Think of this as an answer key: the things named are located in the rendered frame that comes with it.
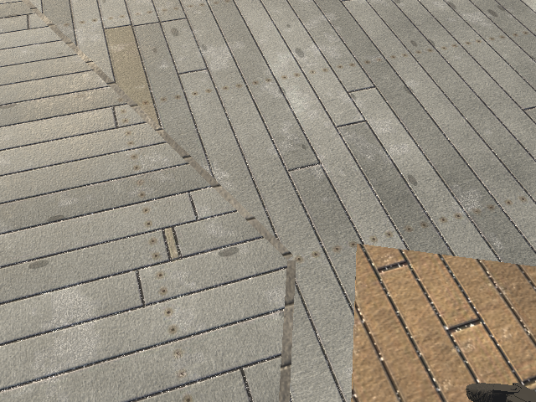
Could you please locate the right robot hand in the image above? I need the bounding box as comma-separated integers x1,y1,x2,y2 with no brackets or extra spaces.
466,383,536,402

